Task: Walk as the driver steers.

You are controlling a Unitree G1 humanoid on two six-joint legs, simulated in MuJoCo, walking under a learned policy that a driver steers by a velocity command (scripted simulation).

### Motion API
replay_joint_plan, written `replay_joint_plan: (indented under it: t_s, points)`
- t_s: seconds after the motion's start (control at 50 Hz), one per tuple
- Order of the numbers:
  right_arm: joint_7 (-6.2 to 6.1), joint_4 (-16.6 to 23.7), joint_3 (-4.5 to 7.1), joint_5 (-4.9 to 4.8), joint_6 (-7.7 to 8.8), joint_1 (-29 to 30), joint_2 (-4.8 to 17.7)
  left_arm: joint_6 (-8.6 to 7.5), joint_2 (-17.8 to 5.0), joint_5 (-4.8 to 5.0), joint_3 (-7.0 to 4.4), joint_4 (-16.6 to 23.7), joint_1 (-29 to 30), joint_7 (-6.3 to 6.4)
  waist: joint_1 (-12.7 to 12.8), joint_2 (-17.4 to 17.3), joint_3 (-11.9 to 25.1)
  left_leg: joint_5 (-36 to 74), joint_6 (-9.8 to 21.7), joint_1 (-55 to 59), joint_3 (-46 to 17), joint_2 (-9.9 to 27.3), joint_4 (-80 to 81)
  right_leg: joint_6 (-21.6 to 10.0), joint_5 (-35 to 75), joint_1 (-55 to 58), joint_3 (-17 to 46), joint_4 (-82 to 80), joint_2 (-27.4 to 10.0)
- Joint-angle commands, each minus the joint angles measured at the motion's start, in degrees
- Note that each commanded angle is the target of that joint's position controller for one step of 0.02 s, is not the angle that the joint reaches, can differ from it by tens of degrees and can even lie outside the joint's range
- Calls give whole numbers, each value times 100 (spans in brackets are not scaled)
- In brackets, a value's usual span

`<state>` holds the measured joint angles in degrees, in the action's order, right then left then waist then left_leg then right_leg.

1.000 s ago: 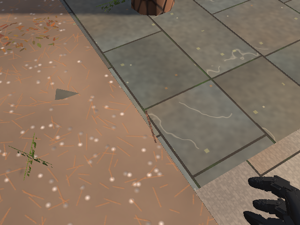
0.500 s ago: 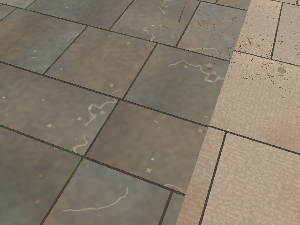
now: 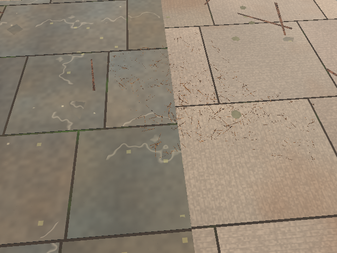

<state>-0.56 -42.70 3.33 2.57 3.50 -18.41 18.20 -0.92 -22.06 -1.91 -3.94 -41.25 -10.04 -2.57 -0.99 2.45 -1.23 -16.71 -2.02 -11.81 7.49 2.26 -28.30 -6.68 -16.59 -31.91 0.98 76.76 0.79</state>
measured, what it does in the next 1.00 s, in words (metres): walks ahead, turning right: right foot, then left foot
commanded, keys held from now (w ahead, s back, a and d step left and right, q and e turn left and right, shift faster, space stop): w+e+shift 0.64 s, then w+shift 0.36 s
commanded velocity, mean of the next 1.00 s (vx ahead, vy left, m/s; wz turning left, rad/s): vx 1.00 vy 0.00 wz -0.82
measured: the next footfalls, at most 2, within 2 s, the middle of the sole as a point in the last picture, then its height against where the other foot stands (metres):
right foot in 0.26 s outside the picture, level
left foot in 0.66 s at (197, 164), level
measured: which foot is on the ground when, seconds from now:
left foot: down 0.00-0.26, up 0.28-0.64, down 0.66-1.00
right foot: up 0.00-0.24, down 0.26-0.68, up 0.70-1.00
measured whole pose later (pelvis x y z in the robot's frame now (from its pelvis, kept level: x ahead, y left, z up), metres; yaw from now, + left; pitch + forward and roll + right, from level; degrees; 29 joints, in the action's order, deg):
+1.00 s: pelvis +0.87 -0.30 +0.00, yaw -48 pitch +3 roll +2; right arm 1.3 -53.0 2.7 0.8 5.2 -33.6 17.3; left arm -2.9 -16.9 -2.6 0.6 -34.4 4.2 -5.0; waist -6.4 0.7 -0.5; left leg -19.8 -0.8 8.7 7.1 -0.1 -8.7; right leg -6.7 -4.1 -42.3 0.4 44.0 -0.5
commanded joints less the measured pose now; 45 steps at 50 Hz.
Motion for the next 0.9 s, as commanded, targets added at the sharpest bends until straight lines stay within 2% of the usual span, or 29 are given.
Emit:
replay_joint_plan:
  t_s: [0.02,0.08,0.12,0.16,0.2,0.22,0.24,0.26,0.28,0.3,0.32,0.34,0.36,0.4,0.44,0.48,0.52,0.58,0.62,0.64,0.66,0.68,0.7,0.72,0.74,0.76,0.82,0.86,0.9]
  points:
    - [114,-89,12,-121,216,-442,202,60,383,-30,223,856,654,-164,28,-724,-216,1410,512,776,-1095,1572,1664,19,362,-1541,291,-114,-609]
    - [94,-153,26,-97,302,-86,332,80,293,16,266,1144,1162,-243,260,-721,-497,2212,397,451,112,1227,2064,5,1140,-1246,-60,-1304,-556]
    - [54,-317,42,-112,298,-383,456,72,305,-13,309,1250,1622,-341,135,-474,-737,2986,329,531,670,1009,2249,-159,1435,-788,-691,-2385,-366]
    - [7,-359,93,-105,256,-586,738,53,310,8,311,1173,1572,-340,232,-578,-572,5420,276,899,962,1020,1852,-378,1391,-41,-1125,-2940,28]
    - [-61,-308,184,-123,128,-601,1130,37,45,31,197,917,792,-238,720,-875,-9,7551,240,1379,967,1217,593,-534,954,838,-1237,-3075,420]
    - [-79,-222,234,-113,37,-388,1314,28,-163,43,83,651,-157,-161,1202,-985,457,7990,300,1260,881,1345,-570,-640,690,1806,-1120,-3068,567]
    - [-69,-60,249,-106,-42,-78,1337,11,-435,45,-87,246,-1428,-56,1712,-919,985,7589,355,594,716,1390,-2197,-837,536,3294,-803,-3433,645]
    - [-8,-37,232,-41,-93,-60,1096,26,-671,109,-278,-13,-1698,97,1604,-268,972,3380,251,-718,656,786,-4214,-1002,268,4447,-131,-3926,433]
    - [58,253,8,95,-91,-144,221,82,-1103,200,-348,125,-1124,190,819,963,609,-1345,128,-2359,501,-45,-6336,-1185,1120,4536,1650,-3825,-483]
    - [80,1003,25,-84,36,-161,546,162,-1413,34,-400,399,-1213,203,672,967,1913,-1286,14,-3721,-797,-265,-6868,-2205,62,5905,4215,-5227,-1308]
    - [79,1019,-4,-60,177,341,731,154,-1164,37,-406,336,-1305,266,758,-1,1381,-800,23,-4022,-1121,45,-6331,-1970,-605,5367,4628,-6091,-1415]
    - [69,971,-34,-76,224,462,722,81,-913,59,-358,214,-1124,314,492,-413,457,-517,12,-3910,-1119,235,-5714,-1794,-366,4368,4228,-6301,-1256]
    - [42,916,-65,15,182,572,652,-25,-782,77,-311,138,-958,348,212,-728,96,-582,-63,-3496,-1116,385,-5294,-1662,259,3521,3740,-6286,-974]
    - [47,797,-90,169,-54,293,605,-213,-508,127,-178,140,-710,383,-201,-814,-126,-825,-252,-2740,-1116,610,-4561,-1568,1152,2282,2909,-6291,-570]
    - [90,1019,-142,152,-177,822,446,-351,-440,148,-137,86,-765,318,-165,-699,-342,-801,-353,-2384,-936,656,-3530,-1502,1225,1450,2518,-6544,-235]
    - [143,1321,-246,59,-159,1590,192,-416,-451,115,-163,30,-805,273,16,-548,-524,441,-346,-2003,-804,529,-2462,-1319,1565,980,2262,-6678,57]
    - [170,1390,-290,-41,-130,1841,97,-440,-526,165,-215,-63,-950,210,200,-356,-361,1702,-225,-1391,-731,282,-1514,-1048,2335,1042,2112,-6623,179]
    - [138,1445,-246,-117,-116,2002,252,-424,-633,233,-264,-214,-1206,195,383,-161,-135,2031,-20,-786,-737,-29,-671,-774,3321,1783,2295,-6313,-23]
    - [38,1238,-84,-129,-91,1258,641,-396,-845,196,-317,-249,-1182,229,37,-136,444,1384,85,206,-809,-345,-418,-462,4763,2352,2325,-5130,14]
    - [-43,1021,46,-157,-61,273,883,-395,-1056,163,-357,-213,-928,209,-606,-148,923,974,130,1274,-814,-331,-354,-311,4927,2151,2233,-3873,86]
    - [-162,689,204,-103,-48,-1059,1192,-457,-855,93,-296,-152,-641,189,-1277,-222,1486,316,242,2601,-954,61,-583,-210,4404,1494,1946,-2325,276]
    - [-239,489,299,125,4,-1815,1529,-519,175,117,-41,57,-708,217,-1215,-1672,1987,-1530,514,3803,-2812,1577,-174,-121,-193,83,1410,-194,840]
    - [-133,593,350,140,7,-988,1696,-513,219,282,97,270,-1393,228,-394,-3027,2464,-2205,1058,3748,-6015,2433,1192,-50,-979,-868,1015,580,927]
    - [-57,782,253,84,-12,-146,950,-407,-141,74,79,-3,-1076,273,-316,-1708,1438,-2916,1138,2782,-5512,2100,1360,-95,-302,-1101,858,635,339]
    - [-8,709,167,28,-13,91,562,-350,-193,-33,63,-26,-703,193,-281,-819,795,-2347,1179,1944,-4532,1831,1292,-39,102,-981,709,384,114]
    - [25,549,134,66,5,60,427,-314,-108,-91,82,34,-384,118,-245,-349,427,-1558,1121,1376,-3859,1598,1321,-12,141,-882,657,137,-10]
    - [112,-62,46,-15,182,-441,240,-202,313,-102,225,325,6,-45,-28,-578,-63,-262,1064,707,-2761,1330,1560,20,-141,-1004,854,-335,-121]
    - [153,-228,41,-105,274,-530,319,-178,333,-118,287,557,407,-93,58,-635,-274,488,1057,635,-2192,1319,1855,63,101,-1359,844,-839,-146]
    - [158,-296,48,-119,309,-485,442,-205,254,-114,342,844,979,-151,116,-643,-464,1206,995,403,-1399,1161,2201,126,659,-1298,612,-1788,-175]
